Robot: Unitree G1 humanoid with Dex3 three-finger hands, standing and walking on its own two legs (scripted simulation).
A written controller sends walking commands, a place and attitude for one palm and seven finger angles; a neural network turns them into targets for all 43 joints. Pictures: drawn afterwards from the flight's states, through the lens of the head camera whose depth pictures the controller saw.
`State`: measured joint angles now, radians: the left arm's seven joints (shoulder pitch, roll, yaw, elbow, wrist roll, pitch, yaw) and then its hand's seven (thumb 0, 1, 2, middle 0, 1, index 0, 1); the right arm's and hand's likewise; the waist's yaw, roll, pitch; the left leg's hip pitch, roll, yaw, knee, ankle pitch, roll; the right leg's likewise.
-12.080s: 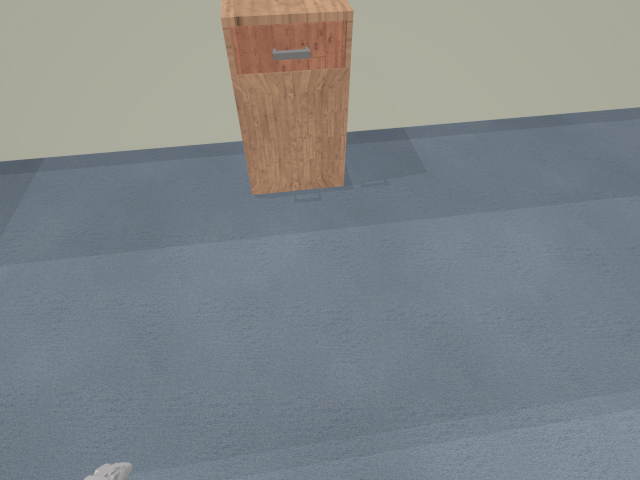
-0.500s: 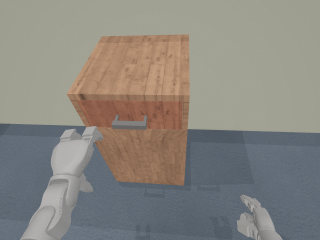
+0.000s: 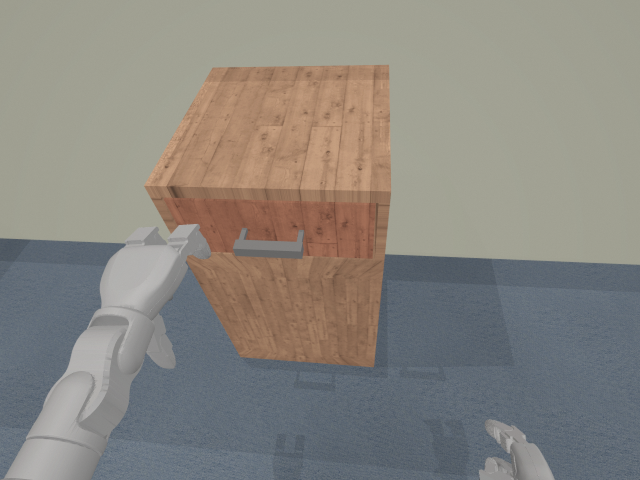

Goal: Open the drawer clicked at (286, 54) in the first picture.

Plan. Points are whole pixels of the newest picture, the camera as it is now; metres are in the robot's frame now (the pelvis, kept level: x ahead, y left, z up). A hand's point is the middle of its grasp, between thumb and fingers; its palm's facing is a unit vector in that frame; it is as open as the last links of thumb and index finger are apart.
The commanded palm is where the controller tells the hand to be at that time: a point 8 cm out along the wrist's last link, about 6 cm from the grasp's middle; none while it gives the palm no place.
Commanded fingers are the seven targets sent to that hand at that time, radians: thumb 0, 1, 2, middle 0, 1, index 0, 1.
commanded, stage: raise the hand with hooked fingers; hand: left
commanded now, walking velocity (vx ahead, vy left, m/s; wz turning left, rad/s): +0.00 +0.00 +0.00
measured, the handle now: (270, 241) +0.54 +0.18 -0.10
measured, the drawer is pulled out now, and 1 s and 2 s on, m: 0.00 0.00 0.00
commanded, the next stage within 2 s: move the hooked fingers above the handle in 0.16 s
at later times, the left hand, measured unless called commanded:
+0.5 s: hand (190, 297) +0.32 +0.22 +0.05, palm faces -0.03 -0.08 -1.00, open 13.8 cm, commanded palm +0.31 +0.22 +0.11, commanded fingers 0.00 -0.50 0.30 -0.30 -1.20 -0.30 -1.20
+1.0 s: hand (224, 273) +0.38 +0.20 +0.01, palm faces -0.03 -0.06 -1.00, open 13.8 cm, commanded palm +0.37 +0.20 +0.07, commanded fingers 0.00 -0.50 0.30 -0.30 -1.20 -0.30 -1.20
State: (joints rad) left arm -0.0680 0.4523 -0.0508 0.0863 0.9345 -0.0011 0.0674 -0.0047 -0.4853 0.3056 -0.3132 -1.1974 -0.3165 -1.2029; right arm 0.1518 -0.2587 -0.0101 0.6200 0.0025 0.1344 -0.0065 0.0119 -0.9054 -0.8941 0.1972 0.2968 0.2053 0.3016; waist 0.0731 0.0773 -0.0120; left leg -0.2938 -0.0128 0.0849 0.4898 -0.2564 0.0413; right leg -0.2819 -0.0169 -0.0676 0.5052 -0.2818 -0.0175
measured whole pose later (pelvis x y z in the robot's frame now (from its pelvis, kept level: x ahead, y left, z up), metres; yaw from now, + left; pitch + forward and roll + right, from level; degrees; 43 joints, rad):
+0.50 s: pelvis -0.01 -0.01 +0.00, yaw +1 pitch +4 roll +1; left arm -0.21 0.42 -0.12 0.29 0.98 -0.01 0.13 0.00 -0.49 0.30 -0.32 -1.20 -0.32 -1.20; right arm 0.13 -0.24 -0.01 0.64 0.02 0.10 -0.03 0.01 -0.91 -0.89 0.20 0.30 0.20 0.30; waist 0.07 0.06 -0.02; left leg -0.34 0.00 0.07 0.52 -0.25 0.03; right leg -0.33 -0.01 -0.08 0.54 -0.29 -0.03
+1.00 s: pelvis +0.00 -0.01 -0.01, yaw +0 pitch +10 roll +0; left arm -0.39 0.38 -0.10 0.60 1.04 -0.05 0.28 0.00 -0.49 0.31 -0.32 -1.20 -0.32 -1.20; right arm 0.26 -0.26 -0.08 0.69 0.01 0.12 -0.02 0.01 -0.91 -0.89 0.20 0.30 0.20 0.30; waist 0.00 0.05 -0.08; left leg -0.50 0.01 0.08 0.63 -0.31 0.03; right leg -0.49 0.00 -0.07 0.65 -0.34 -0.04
